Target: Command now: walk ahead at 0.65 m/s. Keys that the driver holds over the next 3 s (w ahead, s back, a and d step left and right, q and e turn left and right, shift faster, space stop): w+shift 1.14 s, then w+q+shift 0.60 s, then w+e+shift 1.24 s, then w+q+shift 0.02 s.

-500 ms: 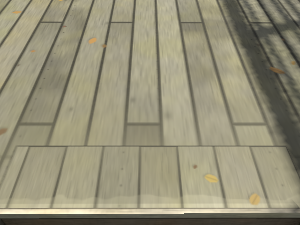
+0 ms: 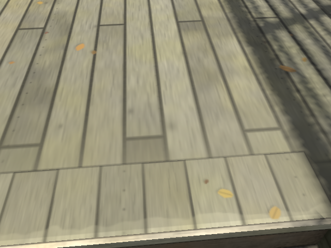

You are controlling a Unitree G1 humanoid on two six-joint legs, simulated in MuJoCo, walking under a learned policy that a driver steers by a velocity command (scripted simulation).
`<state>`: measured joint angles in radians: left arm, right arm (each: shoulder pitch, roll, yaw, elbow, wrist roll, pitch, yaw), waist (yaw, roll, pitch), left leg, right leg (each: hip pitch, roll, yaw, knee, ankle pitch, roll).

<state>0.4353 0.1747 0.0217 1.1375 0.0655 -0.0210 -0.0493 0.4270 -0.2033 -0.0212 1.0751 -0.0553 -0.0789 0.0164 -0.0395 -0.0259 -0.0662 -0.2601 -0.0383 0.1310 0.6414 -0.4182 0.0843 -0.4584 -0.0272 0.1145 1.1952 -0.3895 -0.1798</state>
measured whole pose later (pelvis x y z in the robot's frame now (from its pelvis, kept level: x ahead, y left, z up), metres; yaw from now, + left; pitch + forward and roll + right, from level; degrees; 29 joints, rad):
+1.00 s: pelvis +0.62 -0.05 +0.35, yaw -1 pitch +2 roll +4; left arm 0.18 0.14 0.04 0.62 0.02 -0.09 0.01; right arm 0.35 -0.26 -0.09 0.97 -0.04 -0.09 0.02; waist 0.03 -0.01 -0.09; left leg -0.38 -0.14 0.19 0.83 -0.50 0.15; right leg -0.92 0.03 0.23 1.86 -0.14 -0.15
